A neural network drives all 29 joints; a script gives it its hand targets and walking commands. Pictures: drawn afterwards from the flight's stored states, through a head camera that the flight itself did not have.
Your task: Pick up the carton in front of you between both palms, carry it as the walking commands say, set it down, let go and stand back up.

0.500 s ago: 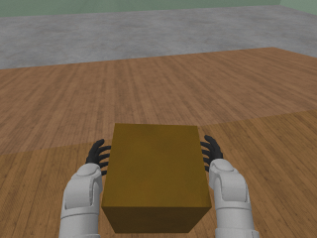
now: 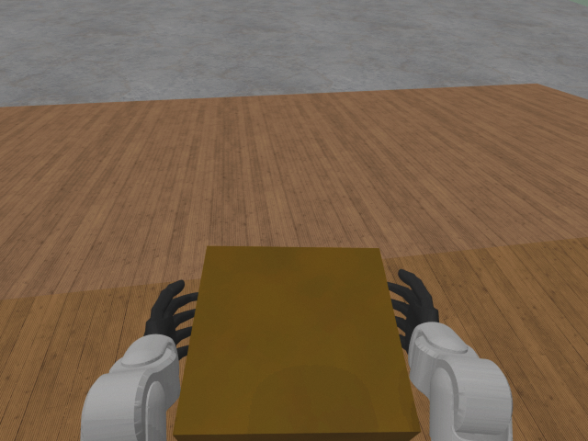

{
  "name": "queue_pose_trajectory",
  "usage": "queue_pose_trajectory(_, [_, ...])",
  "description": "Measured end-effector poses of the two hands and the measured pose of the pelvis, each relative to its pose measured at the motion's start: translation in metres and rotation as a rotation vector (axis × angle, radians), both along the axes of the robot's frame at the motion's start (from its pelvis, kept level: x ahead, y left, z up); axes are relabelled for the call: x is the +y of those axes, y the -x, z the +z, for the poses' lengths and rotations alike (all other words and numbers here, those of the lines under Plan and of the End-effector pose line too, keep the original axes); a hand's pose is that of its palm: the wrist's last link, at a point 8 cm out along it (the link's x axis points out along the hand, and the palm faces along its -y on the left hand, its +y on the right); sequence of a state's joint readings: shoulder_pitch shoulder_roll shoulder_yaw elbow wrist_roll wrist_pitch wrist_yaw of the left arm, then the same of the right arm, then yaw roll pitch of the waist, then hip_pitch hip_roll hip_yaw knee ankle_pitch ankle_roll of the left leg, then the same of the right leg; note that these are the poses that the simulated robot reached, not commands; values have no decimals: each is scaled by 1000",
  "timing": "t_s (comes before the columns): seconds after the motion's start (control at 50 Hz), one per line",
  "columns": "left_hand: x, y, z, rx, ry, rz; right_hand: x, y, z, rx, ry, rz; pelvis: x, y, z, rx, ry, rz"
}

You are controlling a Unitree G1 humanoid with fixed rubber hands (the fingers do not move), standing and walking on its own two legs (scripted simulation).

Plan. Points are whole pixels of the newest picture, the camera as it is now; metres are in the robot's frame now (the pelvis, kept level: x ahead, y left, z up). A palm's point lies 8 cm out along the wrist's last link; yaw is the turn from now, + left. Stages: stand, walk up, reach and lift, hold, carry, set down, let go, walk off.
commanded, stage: carry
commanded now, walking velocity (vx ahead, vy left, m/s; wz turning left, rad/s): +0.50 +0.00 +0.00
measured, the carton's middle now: (291, 368) +0.24 +0.00 +0.02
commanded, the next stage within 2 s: none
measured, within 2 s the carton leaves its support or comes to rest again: neither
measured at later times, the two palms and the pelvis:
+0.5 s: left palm (203, 176) +0.60 +0.16 +0.07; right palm (362, 184) +0.56 -0.14 +0.07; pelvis +0.33 +0.04 +0.01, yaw -5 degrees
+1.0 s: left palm (238, 86) +0.95 +0.12 +0.10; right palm (353, 86) +0.96 -0.18 +0.09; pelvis +0.69 -0.03 +0.00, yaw -1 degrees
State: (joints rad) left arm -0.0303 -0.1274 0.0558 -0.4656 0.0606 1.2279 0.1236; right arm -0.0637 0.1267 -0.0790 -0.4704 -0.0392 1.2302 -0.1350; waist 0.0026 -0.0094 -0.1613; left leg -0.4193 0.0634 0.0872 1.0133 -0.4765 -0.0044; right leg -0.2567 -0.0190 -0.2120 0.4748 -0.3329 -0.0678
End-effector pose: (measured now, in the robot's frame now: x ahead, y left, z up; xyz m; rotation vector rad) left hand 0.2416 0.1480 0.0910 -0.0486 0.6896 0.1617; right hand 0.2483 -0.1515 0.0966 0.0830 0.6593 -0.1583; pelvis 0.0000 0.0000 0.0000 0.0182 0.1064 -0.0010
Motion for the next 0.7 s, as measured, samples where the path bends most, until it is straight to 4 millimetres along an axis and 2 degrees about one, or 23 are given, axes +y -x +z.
queue_pose_trajectory(0.08, [7,-43,11,-15,2,49,8,-57,10,-15,1,48,-3,-49,7,5,-23,-16])
queue_pose_trajectory(0.16, [10,-102,12,-28,-11,38,9,-110,5,-30,-4,39,3,-103,3,-5,-27,-35])
queue_pose_trajectory(0.22, [10,-154,0,-22,-10,5,9,-150,-9,-23,-1,6,11,-149,-8,-21,-24,-42])
queue_pose_trajectory(0.3, [11,-229,-26,-12,2,-55,11,-207,-32,-13,11,-53,26,-217,-30,-56,-15,-60])
queue_pose_trajectory(0.36, [10,-273,-35,49,2,-90,10,-241,-40,48,10,-89,34,-252,-24,-51,-6,-76])
queue_pose_trajectory(0.46, [9,-331,-27,91,-11,-130,10,-291,-30,92,2,-126,40,-309,1,-40,27,-90])
queue_pose_trajectory(0.54, [12,-379,-14,61,-1,-115,13,-343,-14,63,17,-108,38,-361,12,-35,50,-75])
queue_pose_trajectory(0.62, [14,-427,-5,20,10,-79,14,-403,0,21,30,-72,30,-418,14,-34,58,-64])
queue_pose_trajectory(0.7, [9,-485,3,-35,13,-49,9,-469,8,-34,33,-43,17,-479,7,-37,52,-55])
